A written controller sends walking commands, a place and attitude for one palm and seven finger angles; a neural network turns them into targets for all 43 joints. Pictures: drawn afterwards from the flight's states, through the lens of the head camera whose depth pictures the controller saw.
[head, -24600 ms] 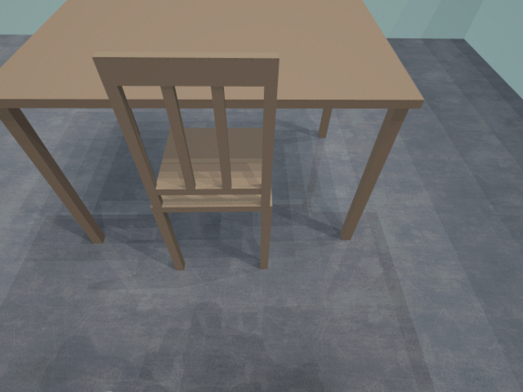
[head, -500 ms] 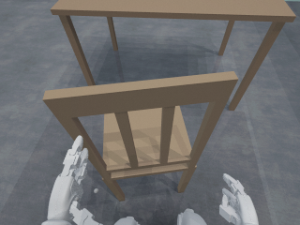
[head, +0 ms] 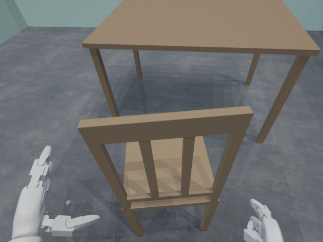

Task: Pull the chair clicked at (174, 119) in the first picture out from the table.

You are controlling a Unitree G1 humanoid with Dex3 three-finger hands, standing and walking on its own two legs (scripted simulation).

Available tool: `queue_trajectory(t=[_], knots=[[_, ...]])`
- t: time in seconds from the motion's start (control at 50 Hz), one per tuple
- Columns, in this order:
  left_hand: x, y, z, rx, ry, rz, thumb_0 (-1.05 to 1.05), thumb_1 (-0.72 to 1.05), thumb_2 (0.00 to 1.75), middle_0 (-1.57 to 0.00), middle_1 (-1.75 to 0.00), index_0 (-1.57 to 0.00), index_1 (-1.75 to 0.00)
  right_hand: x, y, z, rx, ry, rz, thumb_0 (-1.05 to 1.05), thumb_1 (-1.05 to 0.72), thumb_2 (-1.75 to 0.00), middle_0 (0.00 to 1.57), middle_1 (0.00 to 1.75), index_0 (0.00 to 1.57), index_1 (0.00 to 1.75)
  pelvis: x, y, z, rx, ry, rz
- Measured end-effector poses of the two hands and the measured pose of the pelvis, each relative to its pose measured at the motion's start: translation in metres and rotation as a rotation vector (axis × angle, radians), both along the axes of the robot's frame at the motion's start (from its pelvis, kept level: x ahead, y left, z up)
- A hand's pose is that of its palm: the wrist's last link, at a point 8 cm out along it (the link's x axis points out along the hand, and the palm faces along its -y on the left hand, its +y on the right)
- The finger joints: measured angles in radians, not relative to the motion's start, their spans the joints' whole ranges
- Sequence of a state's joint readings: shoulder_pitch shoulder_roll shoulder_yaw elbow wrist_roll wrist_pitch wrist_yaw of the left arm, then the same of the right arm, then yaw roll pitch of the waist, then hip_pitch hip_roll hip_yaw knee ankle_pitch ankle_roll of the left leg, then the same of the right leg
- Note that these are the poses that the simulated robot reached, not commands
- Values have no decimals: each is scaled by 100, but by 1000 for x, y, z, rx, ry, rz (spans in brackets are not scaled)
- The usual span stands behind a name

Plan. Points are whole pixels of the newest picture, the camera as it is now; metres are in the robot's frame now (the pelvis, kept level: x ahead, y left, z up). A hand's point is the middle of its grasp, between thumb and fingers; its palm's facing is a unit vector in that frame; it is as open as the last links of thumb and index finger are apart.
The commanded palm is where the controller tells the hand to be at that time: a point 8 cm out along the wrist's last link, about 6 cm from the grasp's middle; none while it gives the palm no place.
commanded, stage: draw the hand back to the body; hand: left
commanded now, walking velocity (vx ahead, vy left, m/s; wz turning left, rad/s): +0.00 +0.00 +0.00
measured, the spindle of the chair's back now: (150, 172) +0.32 +0.08 -0.05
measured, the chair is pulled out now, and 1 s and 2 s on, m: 0.57 0.57 0.57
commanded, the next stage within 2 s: step back with the hand held close in 0.80 s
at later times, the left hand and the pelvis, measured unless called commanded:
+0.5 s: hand (23, 154) +0.21 +0.27 +0.20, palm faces +0.47 -0.75 -0.46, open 8.5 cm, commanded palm +0.16 +0.31 +0.20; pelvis +0.02 +0.01 +0.02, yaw -2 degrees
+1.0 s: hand (25, 151) +0.22 +0.28 +0.19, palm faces +0.44 -0.78 -0.44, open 7.5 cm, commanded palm +0.17 +0.31 +0.20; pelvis +0.02 +0.02 +0.03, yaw -3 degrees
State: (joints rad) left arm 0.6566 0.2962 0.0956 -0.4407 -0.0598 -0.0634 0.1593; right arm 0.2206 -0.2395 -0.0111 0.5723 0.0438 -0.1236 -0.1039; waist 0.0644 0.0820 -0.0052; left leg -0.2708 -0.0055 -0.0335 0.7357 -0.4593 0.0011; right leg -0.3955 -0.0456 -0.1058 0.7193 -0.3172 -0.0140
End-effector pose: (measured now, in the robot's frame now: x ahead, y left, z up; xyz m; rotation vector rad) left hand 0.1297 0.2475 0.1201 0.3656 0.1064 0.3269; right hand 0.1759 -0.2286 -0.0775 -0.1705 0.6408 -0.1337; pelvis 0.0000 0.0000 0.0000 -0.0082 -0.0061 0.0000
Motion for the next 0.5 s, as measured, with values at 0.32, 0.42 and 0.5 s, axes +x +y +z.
queue_trajectory(t=[0.32,0.42,0.5], knots=[[25,33,67,155,-185,28,0,40,66,-15,-20,-14,-19,11,24,12,46,9,53,1,-91,-90,21,30,20,30,11,7,19,2,-49,-24],[29,46,88,214,-240,58,0,58,75,-17,-23,-16,-23,10,21,9,37,43,47,1,-91,-90,21,30,20,30,14,9,22,-1,-53,-27],[34,55,97,235,-272,80,0,71,81,-19,-26,-18,-26,8,17,7,30,66,32,1,-91,-90,21,30,20,30,16,11,23,-2,-52,-29]])
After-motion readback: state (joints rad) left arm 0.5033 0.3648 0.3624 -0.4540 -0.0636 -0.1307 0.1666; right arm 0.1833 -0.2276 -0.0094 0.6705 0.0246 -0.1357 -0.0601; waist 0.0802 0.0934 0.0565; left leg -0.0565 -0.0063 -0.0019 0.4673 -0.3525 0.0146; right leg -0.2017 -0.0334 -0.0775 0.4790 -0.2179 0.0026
